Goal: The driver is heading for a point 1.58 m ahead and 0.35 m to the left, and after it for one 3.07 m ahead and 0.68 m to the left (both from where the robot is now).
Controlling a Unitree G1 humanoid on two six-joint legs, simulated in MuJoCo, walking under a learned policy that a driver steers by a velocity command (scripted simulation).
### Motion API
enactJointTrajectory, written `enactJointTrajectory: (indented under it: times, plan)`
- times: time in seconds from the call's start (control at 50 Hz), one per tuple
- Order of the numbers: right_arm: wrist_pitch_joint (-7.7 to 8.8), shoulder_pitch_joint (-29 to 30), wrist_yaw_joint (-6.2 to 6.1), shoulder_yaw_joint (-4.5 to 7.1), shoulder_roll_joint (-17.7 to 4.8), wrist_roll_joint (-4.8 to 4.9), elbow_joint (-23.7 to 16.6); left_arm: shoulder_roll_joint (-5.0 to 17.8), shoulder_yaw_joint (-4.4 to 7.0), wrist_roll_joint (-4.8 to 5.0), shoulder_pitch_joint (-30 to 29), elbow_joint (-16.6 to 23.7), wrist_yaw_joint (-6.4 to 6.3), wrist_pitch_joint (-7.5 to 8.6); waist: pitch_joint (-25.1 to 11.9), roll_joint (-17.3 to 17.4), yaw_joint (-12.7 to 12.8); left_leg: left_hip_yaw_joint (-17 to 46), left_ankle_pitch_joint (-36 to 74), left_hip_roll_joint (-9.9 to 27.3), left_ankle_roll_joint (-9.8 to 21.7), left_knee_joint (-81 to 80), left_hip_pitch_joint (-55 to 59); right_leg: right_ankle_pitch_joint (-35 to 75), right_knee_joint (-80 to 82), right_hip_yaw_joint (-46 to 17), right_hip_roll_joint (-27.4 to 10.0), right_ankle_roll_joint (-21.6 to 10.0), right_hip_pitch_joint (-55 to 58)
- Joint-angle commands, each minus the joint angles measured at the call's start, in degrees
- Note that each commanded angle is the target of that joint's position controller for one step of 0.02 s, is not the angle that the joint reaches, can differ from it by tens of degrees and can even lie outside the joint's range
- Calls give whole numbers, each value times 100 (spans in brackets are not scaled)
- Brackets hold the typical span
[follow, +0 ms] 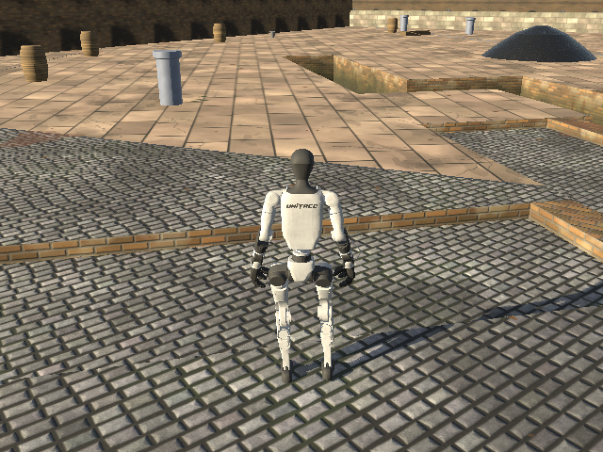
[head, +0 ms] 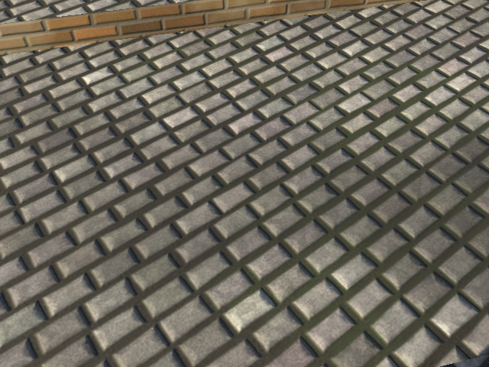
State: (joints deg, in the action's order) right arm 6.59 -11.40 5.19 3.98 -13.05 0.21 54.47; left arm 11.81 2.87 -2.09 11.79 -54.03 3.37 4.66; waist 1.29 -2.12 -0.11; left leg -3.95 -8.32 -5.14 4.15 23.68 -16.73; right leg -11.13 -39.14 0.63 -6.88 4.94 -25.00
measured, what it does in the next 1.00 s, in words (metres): steps on the spot: right foot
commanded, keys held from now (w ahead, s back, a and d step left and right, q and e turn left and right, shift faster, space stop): no key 1.00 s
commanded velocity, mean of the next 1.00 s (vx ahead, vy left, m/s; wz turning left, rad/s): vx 0.03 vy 0.00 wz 0.00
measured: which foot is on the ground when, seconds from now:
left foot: down 0.00-1.00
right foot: up 0.00-0.00, down 0.02-1.00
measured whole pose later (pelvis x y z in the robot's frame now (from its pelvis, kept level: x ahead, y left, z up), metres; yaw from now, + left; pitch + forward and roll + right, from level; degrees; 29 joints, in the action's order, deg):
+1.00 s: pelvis +0.06 -0.01 +0.00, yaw +1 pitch -1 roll +0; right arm 5.2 -12.1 4.7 4.2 -12.6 0.5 57.9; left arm 12.2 3.6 -0.3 6.4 -61.9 2.7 3.6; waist 2.9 -0.2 0.8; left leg -1.7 -17.2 -2.1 2.3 29.7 -11.6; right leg -17.1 -31.1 4.1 -3.7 1.3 -12.9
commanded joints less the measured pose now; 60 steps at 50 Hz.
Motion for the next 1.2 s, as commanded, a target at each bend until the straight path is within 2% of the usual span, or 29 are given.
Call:
enactJointTrajectory:
  times: [0.02,0.04,0.06,0.08,0.1,0.12,0.14,0.16,0.2,0.26,0.62,1.2]
  plan:
    - [57,516,191,-14,-349,133,-390,474,92,98,967,-23,-134,64,-406,204,496,1306,399,1417,643,-245,-459,853,856,-43,-151,-278,1361]
    - [-6,78,174,-29,-267,154,-346,578,57,227,440,178,-127,110,-402,24,123,1209,-352,1116,366,-278,-136,1194,1201,-240,-289,-583,1177]
    - [-50,-457,47,70,-458,125,-317,853,106,243,-139,313,-74,123,-412,-316,-340,788,-865,670,181,-257,184,738,1344,-369,-316,-983,881]
    - [-84,-271,-59,140,-714,38,-377,870,156,195,-269,251,-11,98,-264,-308,-292,598,-1011,584,173,-221,467,-233,1547,-288,-148,-955,362]
    - [-94,-52,-108,133,-711,3,-449,757,153,214,-350,247,6,93,-282,-183,-213,687,-964,684,227,-239,592,-256,1585,-224,-50,-813,356]
    - [-96,8,-114,104,-610,41,-432,568,127,210,-325,212,7,88,-294,-76,-136,749,-742,727,242,-287,484,-15,1480,-135,22,-693,610]
    - [-90,-6,-86,83,-530,106,-390,485,121,195,-225,165,12,73,-289,-17,-37,721,-530,685,211,-353,342,171,1393,-76,50,-655,885]
    - [-88,14,-62,83,-483,127,-394,523,141,183,-90,85,21,70,-293,-15,25,646,-223,634,187,-308,342,356,1353,-41,57,-672,992]
    - [-79,49,-49,119,-514,108,-420,574,163,177,-42,22,32,75,-445,-14,65,530,552,572,156,-139,590,737,1281,30,71,-711,1037]
    - [-100,31,-70,142,-489,84,-404,585,178,197,-123,-10,44,57,-469,12,77,490,920,548,79,-44,741,817,1215,106,83,-677,1011]
    - [-115,-97,-92,181,-558,56,-164,705,241,185,-657,-235,-33,-1,-254,96,105,515,603,543,-17,77,558,527,1162,230,208,-593,1247]
    - [-89,-318,-48,121,-566,31,309,620,123,171,-502,-736,-90,-60,-58,195,66,634,484,631,30,139,597,194,1199,303,288,-529,1150]
Keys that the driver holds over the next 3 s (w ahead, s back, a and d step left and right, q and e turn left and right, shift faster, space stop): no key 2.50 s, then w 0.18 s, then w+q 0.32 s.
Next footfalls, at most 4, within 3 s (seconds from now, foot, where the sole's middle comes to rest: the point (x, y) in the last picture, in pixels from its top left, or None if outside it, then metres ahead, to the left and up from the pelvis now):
0.02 right None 0.09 -0.15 -0.77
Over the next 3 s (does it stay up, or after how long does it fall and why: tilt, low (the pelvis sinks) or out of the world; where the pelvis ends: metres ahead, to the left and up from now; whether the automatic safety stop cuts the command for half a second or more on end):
stays up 0.18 -0.06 0.01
